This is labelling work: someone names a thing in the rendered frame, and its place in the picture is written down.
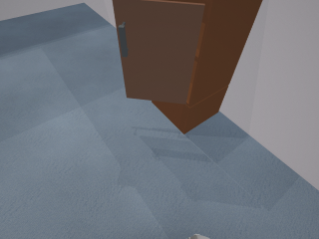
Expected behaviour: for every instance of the cupboard door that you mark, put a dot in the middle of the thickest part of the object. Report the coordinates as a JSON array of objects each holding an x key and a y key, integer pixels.
[{"x": 162, "y": 38}]

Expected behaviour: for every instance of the handle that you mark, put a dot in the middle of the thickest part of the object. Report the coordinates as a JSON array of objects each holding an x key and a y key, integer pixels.
[{"x": 123, "y": 39}]

